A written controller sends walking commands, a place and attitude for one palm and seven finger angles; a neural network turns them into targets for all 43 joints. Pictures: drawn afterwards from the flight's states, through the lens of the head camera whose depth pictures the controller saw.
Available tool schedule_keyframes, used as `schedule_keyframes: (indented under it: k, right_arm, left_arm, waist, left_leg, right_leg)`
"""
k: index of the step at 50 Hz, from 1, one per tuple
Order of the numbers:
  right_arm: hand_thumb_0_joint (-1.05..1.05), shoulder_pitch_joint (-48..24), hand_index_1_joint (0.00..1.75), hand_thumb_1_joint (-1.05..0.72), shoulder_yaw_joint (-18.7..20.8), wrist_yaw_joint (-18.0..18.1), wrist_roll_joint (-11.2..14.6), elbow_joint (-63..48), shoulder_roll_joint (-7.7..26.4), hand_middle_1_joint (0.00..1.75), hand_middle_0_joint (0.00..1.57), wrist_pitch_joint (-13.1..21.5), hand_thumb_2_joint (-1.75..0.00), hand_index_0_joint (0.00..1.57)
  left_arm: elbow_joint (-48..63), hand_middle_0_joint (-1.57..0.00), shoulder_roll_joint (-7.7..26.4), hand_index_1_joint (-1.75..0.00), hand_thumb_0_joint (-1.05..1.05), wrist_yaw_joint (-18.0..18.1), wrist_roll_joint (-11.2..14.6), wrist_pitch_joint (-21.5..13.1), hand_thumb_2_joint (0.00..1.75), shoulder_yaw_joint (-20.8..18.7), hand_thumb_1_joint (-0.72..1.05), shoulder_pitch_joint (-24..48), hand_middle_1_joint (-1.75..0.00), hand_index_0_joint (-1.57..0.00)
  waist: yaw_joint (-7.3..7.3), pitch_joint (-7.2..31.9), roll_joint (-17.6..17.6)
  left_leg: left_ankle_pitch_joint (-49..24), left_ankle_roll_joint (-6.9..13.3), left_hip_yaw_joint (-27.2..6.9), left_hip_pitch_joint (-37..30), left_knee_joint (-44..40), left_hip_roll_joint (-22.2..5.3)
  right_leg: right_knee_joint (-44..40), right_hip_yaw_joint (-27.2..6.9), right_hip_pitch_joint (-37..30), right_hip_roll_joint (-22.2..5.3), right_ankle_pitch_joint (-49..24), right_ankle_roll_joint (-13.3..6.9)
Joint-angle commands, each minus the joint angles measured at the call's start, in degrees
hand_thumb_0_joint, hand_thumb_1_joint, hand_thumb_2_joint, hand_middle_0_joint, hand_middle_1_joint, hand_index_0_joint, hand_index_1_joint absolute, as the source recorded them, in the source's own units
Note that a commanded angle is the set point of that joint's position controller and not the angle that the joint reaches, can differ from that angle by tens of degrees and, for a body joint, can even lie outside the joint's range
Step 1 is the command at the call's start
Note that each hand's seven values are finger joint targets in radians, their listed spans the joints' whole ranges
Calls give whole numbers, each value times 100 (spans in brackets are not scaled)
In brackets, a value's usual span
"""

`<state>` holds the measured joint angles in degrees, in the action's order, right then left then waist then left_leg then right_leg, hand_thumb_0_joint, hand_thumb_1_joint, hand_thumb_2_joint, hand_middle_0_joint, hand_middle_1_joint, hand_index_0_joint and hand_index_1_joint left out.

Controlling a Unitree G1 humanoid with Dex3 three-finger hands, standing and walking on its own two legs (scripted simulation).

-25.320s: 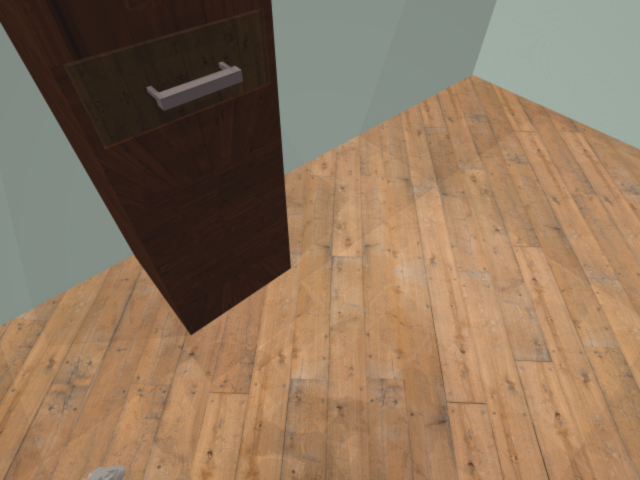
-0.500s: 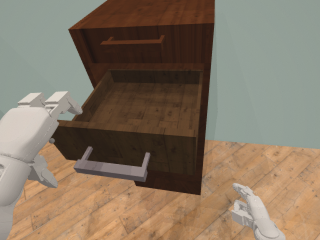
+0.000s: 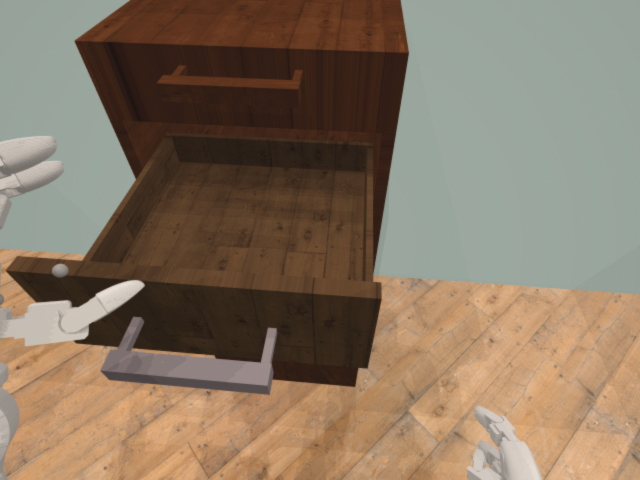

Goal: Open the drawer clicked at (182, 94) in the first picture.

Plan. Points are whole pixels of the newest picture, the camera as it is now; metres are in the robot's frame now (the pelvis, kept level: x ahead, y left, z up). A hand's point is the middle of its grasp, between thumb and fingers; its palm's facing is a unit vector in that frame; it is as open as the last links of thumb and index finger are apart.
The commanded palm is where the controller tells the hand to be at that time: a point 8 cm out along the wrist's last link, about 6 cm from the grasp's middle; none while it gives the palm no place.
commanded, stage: draw the hand back to the body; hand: left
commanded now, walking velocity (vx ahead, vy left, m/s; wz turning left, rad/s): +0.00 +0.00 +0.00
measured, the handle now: (195, 351) +0.23 +0.17 +0.08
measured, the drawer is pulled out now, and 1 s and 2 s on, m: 0.29 0.29 0.29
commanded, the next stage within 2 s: step back with the hand held close in 0.54 s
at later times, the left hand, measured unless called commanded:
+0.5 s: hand (8, 277) +0.18 +0.25 +0.26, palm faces +0.54 -0.77 -0.34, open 7.7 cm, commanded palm +0.13 +0.28 +0.27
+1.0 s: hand (22, 308) +0.17 +0.23 +0.25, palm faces +0.41 -0.72 -0.56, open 7.4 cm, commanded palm +0.09 +0.29 +0.27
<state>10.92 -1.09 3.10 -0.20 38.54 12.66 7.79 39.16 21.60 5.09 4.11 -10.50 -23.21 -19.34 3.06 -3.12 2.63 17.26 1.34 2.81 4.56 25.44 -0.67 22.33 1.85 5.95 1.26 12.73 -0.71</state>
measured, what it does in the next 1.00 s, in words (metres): stands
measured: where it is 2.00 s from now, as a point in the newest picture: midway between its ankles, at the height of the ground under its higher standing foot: outside the picture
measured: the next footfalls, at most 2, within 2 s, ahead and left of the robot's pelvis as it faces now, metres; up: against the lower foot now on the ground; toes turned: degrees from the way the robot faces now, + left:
right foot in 1.62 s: -0.12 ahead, -0.13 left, +0.00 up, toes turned +1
left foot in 1.84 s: -0.28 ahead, +0.09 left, +0.00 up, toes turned +2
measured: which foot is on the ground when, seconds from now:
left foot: down 0.00-1.00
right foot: down 0.00-1.00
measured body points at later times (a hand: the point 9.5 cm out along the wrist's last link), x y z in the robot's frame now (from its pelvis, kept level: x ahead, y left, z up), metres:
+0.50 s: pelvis +0.00 +0.00 +0.00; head -0.01 -0.01 +0.45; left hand +0.15 +0.29 +0.28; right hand +0.22 -0.19 -0.08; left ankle -0.03 +0.10 -0.74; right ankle +0.00 -0.11 -0.74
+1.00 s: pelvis -0.04 +0.01 +0.00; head -0.02 +0.00 +0.44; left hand +0.14 +0.27 +0.28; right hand +0.13 -0.25 -0.09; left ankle -0.03 +0.10 -0.74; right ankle +0.00 -0.11 -0.74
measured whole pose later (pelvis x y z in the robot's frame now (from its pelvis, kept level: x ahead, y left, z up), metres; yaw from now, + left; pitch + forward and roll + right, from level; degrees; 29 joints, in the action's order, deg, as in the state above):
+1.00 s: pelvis -0.04 +0.01 +0.00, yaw -1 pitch +2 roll -1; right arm 10.2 2.0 3.5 1.1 33.0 13.9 2.8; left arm 41.9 29.3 6.2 3.4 -13.5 -32.3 -27.9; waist -0.9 -0.5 1.5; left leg 14.6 2.5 3.9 17.2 29.3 0.2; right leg 26.1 0.9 18.8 0.2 9.7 0.2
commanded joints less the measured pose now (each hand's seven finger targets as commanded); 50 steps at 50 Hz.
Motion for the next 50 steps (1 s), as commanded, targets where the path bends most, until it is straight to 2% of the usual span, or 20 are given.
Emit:
schedule_keyframes:
  k: [1,4,8,9,13,16,17,21,28,30,32,33,34,35,37,39,42,48,49,50]
  right_arm:
    - [0,-961,30,-90,230,22,58,-1082,538,30,20,300,-90,20]
    - [0,-964,30,-90,256,21,81,-1056,565,30,20,239,-90,20]
    - [0,-917,30,-90,278,30,84,-1068,566,30,20,151,-90,20]
    - [0,-945,30,-90,272,27,88,-1049,582,30,20,134,-90,20]
    - [0,-962,30,-90,246,31,70,-1065,548,30,20,63,-90,20]
    - [0,-985,30,-90,227,32,58,-1059,544,30,20,78,-90,20]
    - [0,-996,30,-90,220,32,44,-1069,540,30,20,81,-90,20]
    - [0,-1026,30,-90,206,37,33,-1061,528,30,20,82,-90,20]
    - [0,-1047,30,-90,204,1,39,-1060,513,30,20,59,-90,20]
    - [0,-1074,30,-90,192,-10,42,-1055,523,30,20,75,-90,20]
    - [0,-1047,30,-90,207,-11,48,-1049,514,30,20,67,-90,20]
    - [0,-830,30,-90,211,-2,133,-1372,668,30,20,-8,-90,20]
    - [0,-836,30,-90,215,28,108,-1258,605,30,20,-74,-90,20]
    - [0,-876,30,-90,233,57,99,-1236,644,30,20,-104,-90,20]
    - [0,-842,30,-90,281,68,107,-1249,692,30,20,-138,-90,20]
    - [0,-843,30,-90,340,61,117,-1274,732,30,20,-140,-90,20]
    - [0,-749,30,-90,415,41,144,-1381,724,30,20,-212,-90,20]
    - [0,-636,30,-90,518,68,155,-1533,733,30,20,-208,-90,20]
    - [0,-630,30,-90,542,87,147,-1513,765,30,20,-176,-90,20]
    - [0,-583,30,-90,540,107,136,-1524,735,30,20,-133,-90,20]
  left_arm:
    - [1142,-24,1107,-66,0,165,103,-287,66,-866,34,286,-66,-24]
    - [953,-23,1082,-59,0,160,124,-239,70,-922,44,266,-59,-23]
    - [917,-22,1123,-50,0,167,129,-190,76,-993,58,312,-50,-22]
    - [884,-22,1113,-48,0,162,147,-161,78,-971,62,336,-48,-22]
    - [803,-21,1105,-39,0,174,129,-88,84,-954,76,478,-39,-21]
    - [954,-20,1067,-32,0,177,110,-66,88,-840,87,661,-32,-20]
    - [879,-20,1098,-30,0,191,110,-54,90,-879,90,650,-30,-20]
    - [931,-20,1101,-30,0,196,95,-20,90,-858,90,779,-30,-20]
    - [848,-20,1087,-30,0,194,92,0,90,-877,90,725,-30,-20]
    - [878,-20,1054,-30,0,188,93,-3,90,-820,90,771,-30,-20]
    - [785,-20,1072,-30,0,193,98,-6,90,-858,90,732,-30,-20]
    - [1148,-20,1871,-30,0,207,92,-229,90,-1553,90,1168,-30,-20]
    - [924,-20,1802,-30,0,195,54,-322,90,-1533,90,1151,-30,-20]
    - [723,-20,1516,-30,0,168,33,-334,90,-1277,90,756,-30,-20]
    - [668,-20,1401,-30,0,164,-3,-370,90,-1160,90,415,-30,-20]
    - [807,-20,1447,-30,0,196,-5,-430,90,-1241,90,163,-30,-20]
    - [967,-20,1644,-30,0,244,0,-462,90,-1516,90,-307,-30,-20]
    - [1336,-20,1829,-30,0,359,8,-601,90,-1866,90,-750,-30,-20]
    - [1380,-20,1936,-30,0,398,-4,-629,90,-1962,90,-721,-30,-20]
    - [1394,-20,1856,-30,0,416,-8,-652,90,-1909,90,-740,-30,-20]
  waist:
    - [112,925,158]
    - [90,833,284]
    - [86,1004,119]
    - [80,963,267]
    - [88,894,90]
    - [68,909,324]
    - [88,868,103]
    - [95,858,309]
    - [122,855,252]
    - [108,685,404]
    - [115,723,236]
    - [-234,358,-166]
    - [-199,447,-123]
    - [-270,466,-253]
    - [-287,788,-136]
    - [-272,1137,205]
    - [-268,1450,-112]
    - [-262,1439,36]
    - [-249,1457,281]
    - [-258,1395,270]
  left_leg:
    - [-2341,-137,-232,7,-255,-244]
    - [-2438,-172,-232,-8,-252,-266]
    - [-2537,-146,-213,-90,-225,-275]
    - [-2567,-164,-223,-100,-219,-267]
    - [-2349,-144,-250,-48,-268,-258]
    - [-2238,-145,-256,-92,-281,-238]
    - [-2151,-131,-277,-42,-293,-236]
    - [-2074,-134,-276,-42,-317,-220]
    - [-1971,-142,-307,17,-336,-219]
    - [-1908,-162,-319,83,-376,-220]
    - [-1770,-152,-322,72,-392,-232]
    - [-1328,9,-415,396,-243,-342]
    - [-1133,15,-503,398,-157,-286]
    - [-1119,30,-470,390,-141,-297]
    - [-1436,45,-448,389,-86,-342]
    - [-1857,33,-456,402,-62,-405]
    - [-2152,24,-508,624,3,-493]
    - [-1648,62,-720,1281,-108,-601]
    - [-1536,74,-731,1323,-155,-619]
    - [-1460,98,-774,1476,-235,-680]
  right_leg:
    - [-80,-47,-343,-195,-1788,-149]
    - [-97,-28,-246,-180,-1775,-155]
    - [-70,-25,-268,-196,-1872,-115]
    - [-94,-40,-250,-184,-1877,-137]
    - [-117,-14,-214,-181,-1719,-119]
    - [-151,-28,-193,-189,-1632,-127]
    - [-162,-11,-198,-181,-1590,-124]
    - [-174,-38,-226,-188,-1568,-140]
    - [-175,-50,-251,-179,-1461,-154]
    - [-203,-37,-190,-175,-1379,-161]
    - [-206,-34,-168,-169,-1246,-151]
    - [-460,-688,665,-513,-1492,-101]
    - [-515,-683,680,-602,-1519,-129]
    - [-535,-710,824,-645,-1496,-100]
    - [-403,-641,745,-684,-1592,-68]
    - [-181,-593,581,-678,-1879,-66]
    - [76,-543,399,-655,-2027,-32]
    - [440,-538,433,-571,-1466,-39]
    - [513,-529,431,-554,-1356,-50]
    - [659,-490,399,-512,-1300,-23]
